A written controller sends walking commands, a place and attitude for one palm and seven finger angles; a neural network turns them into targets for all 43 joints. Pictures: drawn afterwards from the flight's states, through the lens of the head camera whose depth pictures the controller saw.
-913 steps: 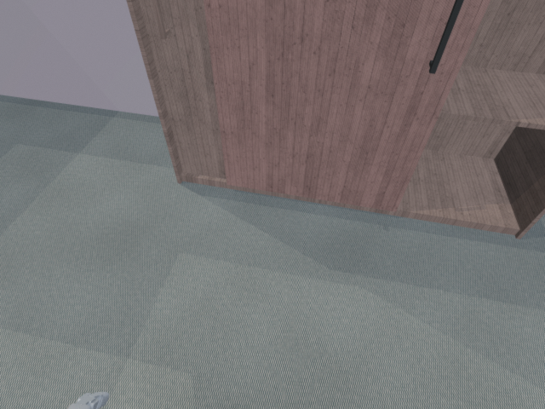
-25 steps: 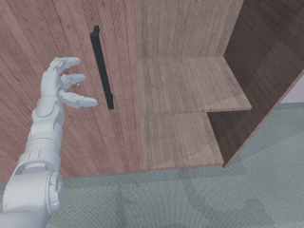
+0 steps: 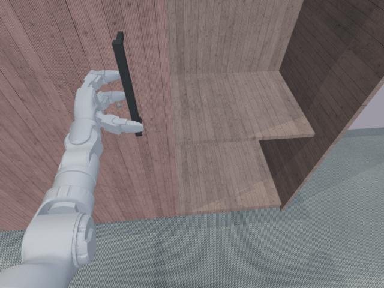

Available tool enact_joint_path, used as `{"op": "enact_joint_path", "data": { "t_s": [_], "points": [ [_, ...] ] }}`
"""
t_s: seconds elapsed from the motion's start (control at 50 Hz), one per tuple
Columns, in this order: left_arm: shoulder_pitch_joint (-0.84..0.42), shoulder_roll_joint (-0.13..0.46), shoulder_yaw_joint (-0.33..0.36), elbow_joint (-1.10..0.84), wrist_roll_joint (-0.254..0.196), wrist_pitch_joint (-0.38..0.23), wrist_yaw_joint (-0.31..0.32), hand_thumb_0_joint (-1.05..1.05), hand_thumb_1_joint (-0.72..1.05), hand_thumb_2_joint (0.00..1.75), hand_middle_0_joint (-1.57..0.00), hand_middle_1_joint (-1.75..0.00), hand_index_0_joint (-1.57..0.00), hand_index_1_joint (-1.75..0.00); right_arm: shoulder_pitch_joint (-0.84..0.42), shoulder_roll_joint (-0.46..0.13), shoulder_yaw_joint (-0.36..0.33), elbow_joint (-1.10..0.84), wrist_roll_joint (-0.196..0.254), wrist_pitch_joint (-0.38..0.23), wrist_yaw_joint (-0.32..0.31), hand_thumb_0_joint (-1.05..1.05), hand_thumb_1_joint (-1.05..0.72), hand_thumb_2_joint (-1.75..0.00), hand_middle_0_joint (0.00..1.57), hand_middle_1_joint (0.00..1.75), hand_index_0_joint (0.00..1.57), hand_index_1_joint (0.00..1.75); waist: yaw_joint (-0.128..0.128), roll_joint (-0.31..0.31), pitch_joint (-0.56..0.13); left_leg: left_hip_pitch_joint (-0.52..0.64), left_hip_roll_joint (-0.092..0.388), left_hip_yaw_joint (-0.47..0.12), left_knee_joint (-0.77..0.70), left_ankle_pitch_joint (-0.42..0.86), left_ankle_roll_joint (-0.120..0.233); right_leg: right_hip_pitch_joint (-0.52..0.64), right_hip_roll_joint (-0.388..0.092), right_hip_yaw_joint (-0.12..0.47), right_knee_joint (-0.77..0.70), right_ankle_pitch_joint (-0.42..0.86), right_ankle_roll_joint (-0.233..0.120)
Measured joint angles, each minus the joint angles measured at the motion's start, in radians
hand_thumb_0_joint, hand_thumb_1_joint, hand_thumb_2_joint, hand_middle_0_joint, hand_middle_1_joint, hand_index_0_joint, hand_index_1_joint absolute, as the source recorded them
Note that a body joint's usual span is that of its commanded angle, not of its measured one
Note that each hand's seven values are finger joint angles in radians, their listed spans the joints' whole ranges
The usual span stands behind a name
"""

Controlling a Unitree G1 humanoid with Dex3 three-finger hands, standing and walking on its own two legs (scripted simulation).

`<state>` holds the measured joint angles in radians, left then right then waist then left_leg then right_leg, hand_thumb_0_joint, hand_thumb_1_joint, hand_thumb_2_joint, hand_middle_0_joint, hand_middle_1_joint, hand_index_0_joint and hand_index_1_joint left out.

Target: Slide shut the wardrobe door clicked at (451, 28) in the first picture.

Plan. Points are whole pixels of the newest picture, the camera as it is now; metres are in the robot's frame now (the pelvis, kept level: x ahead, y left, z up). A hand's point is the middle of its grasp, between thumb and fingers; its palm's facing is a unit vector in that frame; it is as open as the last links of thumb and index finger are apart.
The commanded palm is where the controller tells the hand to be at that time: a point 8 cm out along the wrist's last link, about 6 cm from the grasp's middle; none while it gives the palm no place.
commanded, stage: feel for the door with the fingertips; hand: left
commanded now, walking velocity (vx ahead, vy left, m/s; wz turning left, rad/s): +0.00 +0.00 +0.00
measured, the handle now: (130, 91) +0.52 +0.13 +0.13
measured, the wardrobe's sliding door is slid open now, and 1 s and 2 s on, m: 0.56 0.56 0.56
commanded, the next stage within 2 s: slide the fingers in behind the handle in 0.34 s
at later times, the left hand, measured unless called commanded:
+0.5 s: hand (114, 98) +0.48 +0.16 +0.14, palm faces +0.09 -1.00 +0.00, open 13.6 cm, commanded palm +0.46 +0.21 +0.14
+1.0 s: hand (127, 103) +0.47 +0.13 +0.13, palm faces +0.08 -1.00 +0.01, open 13.9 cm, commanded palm +0.44 +0.19 +0.14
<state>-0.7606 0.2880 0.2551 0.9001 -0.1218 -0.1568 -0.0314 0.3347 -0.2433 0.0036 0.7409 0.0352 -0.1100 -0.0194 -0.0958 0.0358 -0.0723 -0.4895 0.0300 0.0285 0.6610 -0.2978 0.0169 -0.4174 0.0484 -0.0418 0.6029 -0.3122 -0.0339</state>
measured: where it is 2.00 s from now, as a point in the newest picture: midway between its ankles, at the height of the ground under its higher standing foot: outside the picture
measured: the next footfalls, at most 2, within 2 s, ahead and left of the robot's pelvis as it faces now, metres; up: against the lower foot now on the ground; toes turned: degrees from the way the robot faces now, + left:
none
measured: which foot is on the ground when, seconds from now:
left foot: down 0.00-1.00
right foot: down 0.00-1.00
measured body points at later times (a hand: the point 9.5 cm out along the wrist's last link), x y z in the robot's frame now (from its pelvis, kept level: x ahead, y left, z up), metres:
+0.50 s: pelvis -0.01 +0.00 +0.00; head +0.04 +0.00 +0.44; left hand +0.47 +0.21 +0.15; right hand +0.01 -0.27 -0.12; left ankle +0.02 +0.11 -0.72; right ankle -0.01 -0.10 -0.72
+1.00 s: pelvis +0.00 +0.00 +0.00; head +0.04 +0.00 +0.45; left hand +0.46 +0.18 +0.14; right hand +0.04 -0.25 -0.12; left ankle +0.02 +0.11 -0.72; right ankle -0.01 -0.10 -0.72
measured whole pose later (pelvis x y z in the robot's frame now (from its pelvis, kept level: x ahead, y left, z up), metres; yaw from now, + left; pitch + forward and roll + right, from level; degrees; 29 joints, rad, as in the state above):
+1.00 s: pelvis +0.00 +0.00 +0.00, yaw +0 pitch +9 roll -2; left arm -0.84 0.27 0.26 1.00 -0.09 -0.20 0.02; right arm 0.35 -0.24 0.00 0.75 0.02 -0.12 0.00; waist -0.11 0.04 -0.07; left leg -0.53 0.03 0.03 0.68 -0.30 0.02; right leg -0.46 0.05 -0.04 0.62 -0.31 -0.03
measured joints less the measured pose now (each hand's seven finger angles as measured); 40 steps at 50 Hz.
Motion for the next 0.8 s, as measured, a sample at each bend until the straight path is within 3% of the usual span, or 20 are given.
{"op": "enact_joint_path", "data": {
  "t_s": [0.18,0.54,0.8],
  "points": [
    [-0.052,0.027,0.024,0.076,0.018,-0.019,0.015,-0.01,-0.5,0.3,-0.3,-1.21,-0.3,-1.2,0.012,0.004,0.005,0.008,-0.006,0.0,0.001,0.0,-0.91,-0.89,0.2,0.3,0.2,0.3,-0.01,0.003,0.005,-0.008,0.003,0.003,-0.003,0.008,-0.001,-0.011,0.002,0.004,0.002,0.007,-0.002],
    [-0.157,0.084,0.044,0.201,0.025,-0.063,-0.027,-0.01,-0.5,0.3,-0.36,-1.26,-0.37,-1.25,0.05,-0.024,-0.007,0.03,-0.011,-0.005,-0.001,0.0,-0.91,-0.89,0.2,0.3,0.2,0.3,-0.028,-0.006,0.012,-0.067,0.004,-0.012,0.021,0.014,-0.002,-0.062,0.004,-0.011,0.016,0.013,-0.003],
    [-0.111,0.05,0.01,0.14,0.018,-0.051,0.004,-0.01,-0.5,0.3,-0.32,-1.23,-0.32,-1.22,0.054,-0.011,-0.005,0.017,-0.009,-0.004,0.012,0.0,-0.91,-0.89,0.2,0.3,0.2,0.3,-0.021,0.0,0.001,-0.061,-0.001,-0.006,0.024,0.006,0.004,-0.057,0.0,-0.005,0.02,0.007,0.003]
  ]
}}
